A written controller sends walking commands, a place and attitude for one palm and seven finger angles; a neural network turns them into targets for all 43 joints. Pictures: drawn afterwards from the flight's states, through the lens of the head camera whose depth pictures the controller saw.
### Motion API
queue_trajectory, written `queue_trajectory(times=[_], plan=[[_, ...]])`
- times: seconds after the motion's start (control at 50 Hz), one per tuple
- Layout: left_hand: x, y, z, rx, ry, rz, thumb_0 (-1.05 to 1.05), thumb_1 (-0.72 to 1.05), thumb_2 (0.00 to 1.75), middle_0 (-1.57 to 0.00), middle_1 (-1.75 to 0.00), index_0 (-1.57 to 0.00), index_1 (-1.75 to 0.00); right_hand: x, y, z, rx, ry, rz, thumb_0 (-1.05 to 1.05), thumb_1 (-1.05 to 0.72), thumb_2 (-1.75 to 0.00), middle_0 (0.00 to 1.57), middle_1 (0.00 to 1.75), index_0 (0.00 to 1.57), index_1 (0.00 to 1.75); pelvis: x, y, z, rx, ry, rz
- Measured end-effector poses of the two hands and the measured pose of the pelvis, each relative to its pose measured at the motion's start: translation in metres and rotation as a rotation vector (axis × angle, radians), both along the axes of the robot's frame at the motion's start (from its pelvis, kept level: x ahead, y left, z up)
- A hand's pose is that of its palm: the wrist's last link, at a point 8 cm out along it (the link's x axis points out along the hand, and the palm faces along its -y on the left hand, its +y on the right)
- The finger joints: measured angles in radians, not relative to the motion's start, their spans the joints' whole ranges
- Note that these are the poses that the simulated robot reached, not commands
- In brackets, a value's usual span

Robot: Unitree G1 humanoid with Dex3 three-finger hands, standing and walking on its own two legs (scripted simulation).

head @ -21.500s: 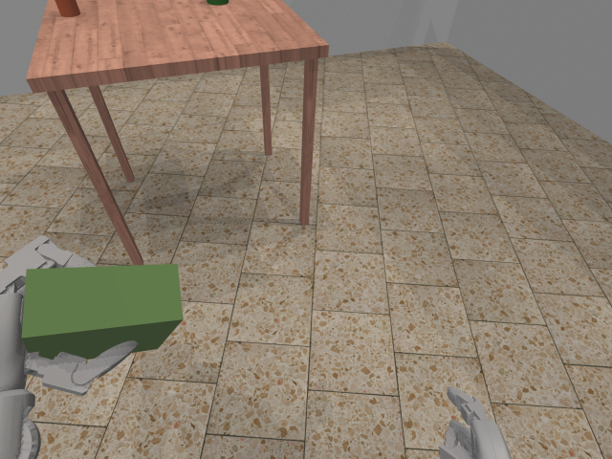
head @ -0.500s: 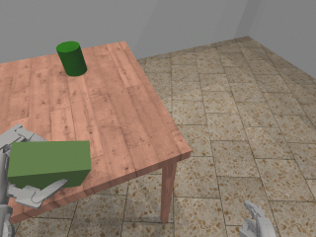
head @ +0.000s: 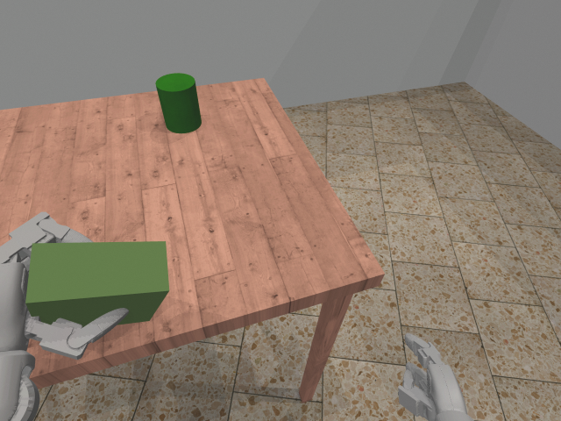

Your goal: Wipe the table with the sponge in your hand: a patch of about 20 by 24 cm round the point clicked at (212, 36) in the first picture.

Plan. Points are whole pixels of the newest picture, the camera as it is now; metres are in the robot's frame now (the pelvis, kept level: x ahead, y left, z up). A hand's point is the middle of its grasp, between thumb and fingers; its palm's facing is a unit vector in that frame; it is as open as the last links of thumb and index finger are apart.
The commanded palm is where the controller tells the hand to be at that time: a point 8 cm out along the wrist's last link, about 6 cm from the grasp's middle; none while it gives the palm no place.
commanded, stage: come to a stop and stand still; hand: left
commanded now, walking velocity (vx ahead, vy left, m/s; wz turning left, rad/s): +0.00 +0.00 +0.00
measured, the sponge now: (120, 287) +0.22 +0.21 +0.13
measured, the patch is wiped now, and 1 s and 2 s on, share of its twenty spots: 0.00 0.00 0.00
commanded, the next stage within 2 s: look again from close up in 0.54 s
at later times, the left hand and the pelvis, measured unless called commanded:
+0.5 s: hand (51, 274) +0.22 +0.28 +0.15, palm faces +0.36 -0.85 -0.39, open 9.8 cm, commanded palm +0.17 +0.32 +0.17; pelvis +0.01 +0.04 +0.00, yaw -1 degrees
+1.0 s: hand (97, 283) +0.22 +0.23 +0.14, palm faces +0.26 -0.90 -0.36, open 9.8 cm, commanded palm +0.17 +0.29 +0.17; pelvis +0.00 +0.01 +0.00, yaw -1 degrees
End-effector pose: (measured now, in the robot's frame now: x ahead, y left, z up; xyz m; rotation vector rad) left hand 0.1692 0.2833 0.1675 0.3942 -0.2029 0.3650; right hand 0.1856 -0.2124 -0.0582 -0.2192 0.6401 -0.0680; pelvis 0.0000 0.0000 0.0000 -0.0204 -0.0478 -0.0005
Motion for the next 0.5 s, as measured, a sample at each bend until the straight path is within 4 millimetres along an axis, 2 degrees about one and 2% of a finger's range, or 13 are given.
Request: queue_trajectory(times=[0.16,0.26,0.38,0.5], plan=[[0.004,0.021,-0.008,0.003,0.028,-0.011,-0.01,-0.47,1.03,-0.77,-1.35,-0.78,-1.34,-0.019,0.012,-0.004,-0.021,0.050,-0.027,0.01,-0.91,-0.90,0.21,0.30,0.20,0.30,-0.001,0.020,0.000,-0.005,0.009,-0.005],[0.007,0.029,-0.004,0.021,0.012,-0.021,-0.01,-0.47,1.03,-0.77,-1.35,-0.78,-1.34,-0.027,0.018,-0.010,-0.033,0.087,-0.035,0.01,-0.91,-0.90,0.21,0.30,0.20,0.30,0.001,0.030,0.000,-0.005,0.011,-0.003],[0.010,0.035,0.003,0.052,-0.010,-0.031,-0.01,-0.47,1.03,-0.77,-1.35,-0.78,-1.34,-0.026,0.026,-0.015,-0.021,0.099,-0.040,0.01,-0.91,-0.90,0.21,0.30,0.20,0.30,0.004,0.037,-0.001,-0.002,0.014,-0.005],[0.014,0.036,-0.001,0.049,0.019,-0.026,-0.01,-0.47,1.03,-0.77,-1.35,-0.78,-1.34,-0.017,0.031,-0.016,-0.002,0.087,-0.040,0.01,-0.91,-0.90,0.21,0.30,0.20,0.30,0.008,0.039,-0.001,0.000,0.015,-0.009]])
